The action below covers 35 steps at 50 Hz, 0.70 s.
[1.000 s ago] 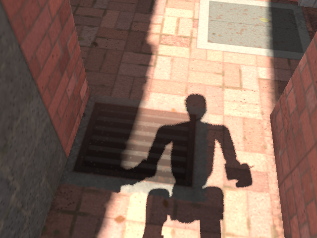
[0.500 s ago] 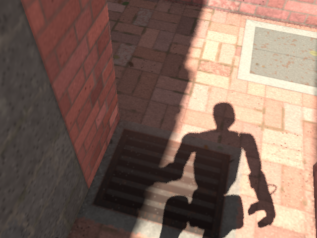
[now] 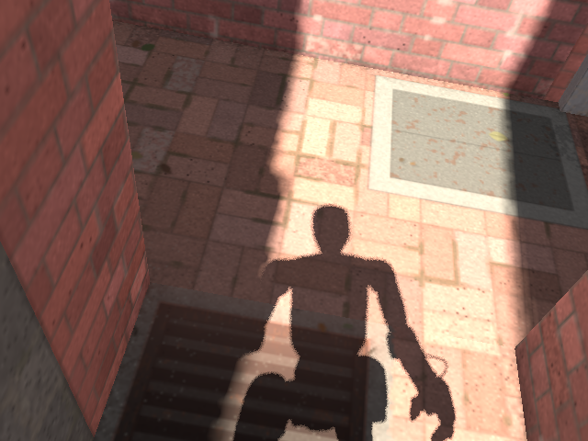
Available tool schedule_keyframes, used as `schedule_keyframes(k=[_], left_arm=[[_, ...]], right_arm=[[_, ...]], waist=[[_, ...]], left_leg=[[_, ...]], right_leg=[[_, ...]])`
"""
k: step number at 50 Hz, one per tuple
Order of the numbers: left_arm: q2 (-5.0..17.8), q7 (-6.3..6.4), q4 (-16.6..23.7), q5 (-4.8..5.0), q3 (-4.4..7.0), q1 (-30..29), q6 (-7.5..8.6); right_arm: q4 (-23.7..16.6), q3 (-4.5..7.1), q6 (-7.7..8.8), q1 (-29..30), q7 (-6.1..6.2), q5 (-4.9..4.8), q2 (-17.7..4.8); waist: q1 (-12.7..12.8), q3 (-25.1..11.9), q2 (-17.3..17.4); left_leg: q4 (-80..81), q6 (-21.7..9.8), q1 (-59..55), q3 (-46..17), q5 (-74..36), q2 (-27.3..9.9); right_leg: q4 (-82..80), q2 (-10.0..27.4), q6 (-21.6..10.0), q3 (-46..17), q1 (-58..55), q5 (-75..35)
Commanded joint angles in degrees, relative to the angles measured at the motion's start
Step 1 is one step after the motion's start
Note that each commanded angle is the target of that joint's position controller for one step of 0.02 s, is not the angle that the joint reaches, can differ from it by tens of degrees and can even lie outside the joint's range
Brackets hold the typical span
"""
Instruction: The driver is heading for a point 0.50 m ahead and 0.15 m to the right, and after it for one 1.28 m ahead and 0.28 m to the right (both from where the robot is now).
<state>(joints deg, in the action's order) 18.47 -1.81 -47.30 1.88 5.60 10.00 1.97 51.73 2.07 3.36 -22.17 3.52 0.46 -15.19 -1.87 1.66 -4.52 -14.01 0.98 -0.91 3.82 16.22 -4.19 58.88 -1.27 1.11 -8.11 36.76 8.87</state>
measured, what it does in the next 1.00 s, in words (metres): walks ahead, turning right: right foot, then left foot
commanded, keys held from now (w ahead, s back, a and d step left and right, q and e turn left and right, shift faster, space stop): w+e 0.46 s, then w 0.54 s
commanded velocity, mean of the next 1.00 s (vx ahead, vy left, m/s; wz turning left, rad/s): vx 0.48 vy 0.00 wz -0.35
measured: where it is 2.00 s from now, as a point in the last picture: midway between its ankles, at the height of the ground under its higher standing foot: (390, 235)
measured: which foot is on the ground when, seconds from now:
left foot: down 0.00-0.24, up 0.26-0.76, down 0.78-1.00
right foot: up 0.00-0.22, down 0.24-0.80, up 0.82-1.00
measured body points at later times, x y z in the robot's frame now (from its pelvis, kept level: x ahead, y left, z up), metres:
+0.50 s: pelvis +0.28 -0.13 +0.00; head +0.31 -0.16 +0.44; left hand +0.42 +0.12 -0.12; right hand +0.38 -0.44 -0.10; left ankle +0.39 +0.04 -0.66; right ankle +0.27 -0.19 -0.75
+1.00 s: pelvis +0.58 -0.21 -0.01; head +0.60 -0.22 +0.44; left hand +0.84 -0.02 -0.10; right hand +0.49 -0.47 -0.14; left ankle +0.60 -0.11 -0.75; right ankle +0.55 -0.35 -0.68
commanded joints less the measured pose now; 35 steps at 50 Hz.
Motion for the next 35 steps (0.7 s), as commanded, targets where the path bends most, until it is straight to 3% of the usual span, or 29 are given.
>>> schedule_keyframes(k=[1, 4, 6, 7, 9, 10, 11, 12, 13, 14, 15, 16, 17, 18, 19, 21, 23, 24, 25, 28, 30, 32, 34, 35], left_arm=[[-0.1, -0.47, 8.1, -0.15, -0.72, -8.2, 0.70], [-1.7, -1.85, 10.8, -0.90, -1.90, -14.0, 1.31], [-2.8, -3.27, 11.9, -0.84, -2.57, -14.7, 1.02], [-1.9, -3.75, 11.9, -0.75, -2.19, -13.1, 0.68], [0.2, -3.31, 12.3, -0.91, -1.64, -9.2, 0.95], [2.7, -2.88, 11.5, -0.84, -0.42, -4.1, 0.67], [5.0, -2.26, 8.6, -1.17, 0.85, 5.2, 0.35], [7.2, -1.08, 4.8, -1.31, 2.17, 14.0, -0.96], [12.1, 0.19, 1.4, -0.87, 2.89, 18.8, -1.63], [14.6, -0.24, 5.5, -1.85, 2.55, 14.5, -0.50], [7.9, -0.78, 6.9, -0.72, 1.41, 12.0, 0.66], [6.9, -0.45, 6.1, -0.90, 1.03, 11.4, 1.05], [7.7, -0.45, 6.5, -0.27, 1.28, 7.9, 2.03], [7.8, -0.45, 6.9, -0.28, 1.42, 5.7, 2.51], [7.5, -0.17, 7.3, -0.62, 1.44, 4.9, 2.65], [6.6, 0.49, 7.0, -0.23, 1.48, 4.5, 2.78], [7.2, 1.17, 6.4, -0.49, 1.64, 8.2, 2.83], [6.7, 1.80, 5.8, -0.08, 1.59, 9.7, 2.62], [3.5, 2.72, 5.1, 0.06, 0.52, 12.1, 2.62], [4.7, 4.03, 5.2, -0.34, 0.60, 12.0, 1.72], [4.6, 4.01, 4.5, -0.94, 0.49, 13.7, 1.66], [5.4, 4.09, 4.4, -0.44, 0.86, 13.5, 1.60], [5.7, 4.35, 4.4, -0.17, 1.02, 13.6, 1.34], [5.6, 4.37, 4.4, 0.21, 0.93, 13.3, 1.00]], right_arm=[[-0.2, 2.67, -0.30, -4.1, 0.48, 0.27, -10.8], [-0.8, 2.55, -0.33, -2.0, 0.45, 0.77, -10.1], [-0.1, 2.37, 0.09, -2.8, 0.29, 0.28, -10.5], [0.0, 2.54, 0.05, -2.2, 0.08, -0.26, -11.4], [0.1, 3.33, 0.86, -0.9, -0.95, -1.52, -14.5], [-0.4, 4.04, 0.84, 1.2, -1.13, -1.83, -17.0], [-0.9, 4.33, 1.18, 2.8, -1.14, -2.18, -18.1], [-1.0, 4.01, 2.49, 2.3, -0.91, -2.26, -16.4], [-2.9, 2.13, 3.68, 1.3, -0.55, 0.62, -8.1], [-4.5, 0.68, 5.98, -12.3, -0.76, -1.95, -4.8], [-5.1, 2.14, 7.20, -4.1, -0.63, -3.81, -10.0], [-7.1, 2.30, 7.10, 1.9, -0.90, -4.14, -9.9], [-7.6, 2.30, 7.21, 4.4, 0.04, -2.53, -9.8], [-8.0, 2.49, 7.17, 6.2, 0.52, -1.29, -9.3], [-8.5, 2.49, 6.62, 5.8, 0.06, -0.37, -8.7], [-9.1, 2.56, 5.63, 7.0, -1.24, 0.30, -7.4], [-10.3, 2.76, 4.68, 11.5, -1.64, 0.52, -6.7], [-10.8, 2.52, 4.57, 13.1, -1.71, 0.86, -5.7], [-11.2, 2.43, 3.69, 16.3, -2.06, 1.18, -4.4], [-12.2, 1.98, 3.67, 22.2, -3.44, 0.89, -2.5], [-12.7, 1.97, 4.04, 24.7, -4.42, 0.20, -1.9], [-13.1, 2.74, 4.26, 26.7, -4.43, -0.70, -3.6], [-13.5, 3.21, 4.45, 27.3, -4.39, -0.97, -4.9], [-13.3, 3.33, 4.29, 26.3, -4.42, -1.26, -5.4]], waist=[[-2.4, 6.1, 14.5], [-3.2, 8.2, 15.2], [-2.4, 8.6, 15.1], [-0.9, 7.6, 15.3], [3.6, 3.9, 17.0], [7.0, 0.9, 16.7], [12.2, -4.1, 15.6], [15.7, -8.0, 12.5], [11.4, -10.4, -4.6], [1.9, -26.9, -16.5], [5.9, -22.6, -5.8], [5.8, -13.1, -5.1], [4.2, -7.7, 1.0], [1.8, -4.7, 2.7], [-0.3, -4.2, 4.3], [-1.6, -3.7, 4.7], [-0.4, -2.2, 4.6], [0.2, -1.8, 3.0], [1.9, -1.0, 2.0], [3.7, 1.4, -0.6], [5.1, 0.9, -1.9], [5.2, 1.5, -1.0], [4.6, 1.7, -1.1], [3.4, 1.0, -1.8]], left_leg=[[5.7, -6.3, -7.0, -5.8, -14.1, -13.1], [5.6, -5.0, -3.2, 0.6, -15.4, -11.9], [4.9, -4.5, -1.4, 3.4, -18.8, -12.6], [3.3, -3.9, -1.4, 5.1, -23.9, -12.3], [-1.2, -4.0, -2.0, 6.5, -46.5, -13.9], [-8.7, -3.8, -2.6, 7.9, -57.8, -13.6], [-18.5, -3.1, 0.4, 8.5, -62.7, -12.3], [-29.7, -1.8, 7.6, 7.4, -57.1, -11.1], [-50.6, 2.1, 20.9, 4.6, 3.4, -2.5], [-67.7, 2.7, 29.6, -9.2, 21.4, 4.7], [-69.9, 1.6, 33.0, -14.1, 16.5, 2.3], [-68.9, 0.9, 38.1, -10.8, 13.0, 1.8], [-64.9, 0.4, 37.2, -10.8, 8.9, -0.8], [-62.4, 0.1, 35.3, -10.5, 7.2, -1.4], [-61.0, -0.2, 32.3, -11.3, 5.4, -2.3], [-54.4, -0.2, 32.8, -10.6, 4.3, -3.5], [-48.1, 0.9, 35.7, -9.8, 0.4, -2.8], [-44.8, 1.4, 37.8, -9.2, -2.9, -2.6], [-40.7, 1.9, 39.3, -9.1, -8.0, -1.6], [-24.0, 1.8, 33.4, -6.0, -22.3, 1.7], [-20.7, 1.8, 25.8, -4.1, -28.5, 4.3], [-19.7, 1.7, 25.7, -5.2, -25.8, 4.3], [-17.4, 0.7, 29.6, -6.3, -18.6, 4.1], [-16.9, 0.4, 29.7, -7.1, -14.7, 3.9]], right_leg=[[-0.2, 2.5, 1.6, 1.5, 16.6, -3.2], [-7.4, 3.6, 1.1, 7.1, 13.1, -7.5], [-11.7, 3.4, -1.0, 9.8, 7.7, -6.4], [-13.0, 2.7, -2.2, 11.0, 3.9, -4.9], [-15.1, 0.0, -5.9, 13.6, -7.2, -1.4], [-17.1, -2.3, -7.4, 15.1, -13.7, 0.3], [-21.3, -4.3, -9.2, 15.3, -26.6, -3.0], [-23.0, -4.1, -10.3, 12.8, -40.3, -9.0], [-21.9, 5.0, -12.9, -4.6, -51.8, -22.6], [-33.3, 17.3, -25.6, -37.0, -59.7, 2.7], [-41.3, 16.1, -22.5, -38.6, -52.9, 11.3], [-43.1, 14.6, -19.9, -31.3, -46.6, 7.7], [-44.0, 13.0, -17.6, -26.7, -38.5, 1.9], [-43.6, 11.4, -17.3, -23.4, -32.0, -5.2], [-44.0, 10.2, -17.2, -21.5, -27.4, -7.1], [-46.7, 9.9, -18.3, -18.0, -26.5, -10.2], [-47.1, 10.0, -18.2, -15.3, -26.2, -14.2], [-47.9, 9.6, -18.0, -13.5, -27.3, -13.6], [-48.4, 9.3, -17.2, -11.7, -28.4, -14.7], [-48.4, 4.4, -13.9, -4.3, -24.5, -16.6], [-48.5, 4.8, -12.7, -4.5, -21.5, -14.9], [-47.7, 6.8, -12.1, -6.3, -25.1, -15.0], [-44.7, 9.8, -12.2, -8.4, -33.1, -19.2], [-42.6, 11.3, -12.3, -9.4, -37.0, -21.9]])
